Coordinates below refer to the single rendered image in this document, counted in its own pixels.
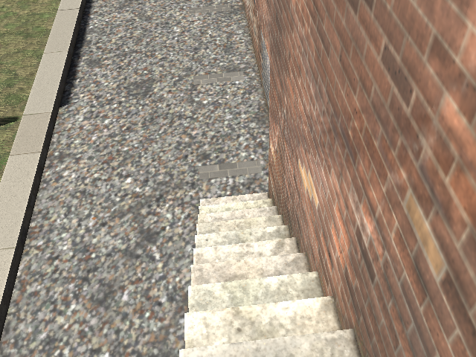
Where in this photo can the stairs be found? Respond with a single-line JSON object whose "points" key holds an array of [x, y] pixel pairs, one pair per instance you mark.
{"points": [[252, 293]]}

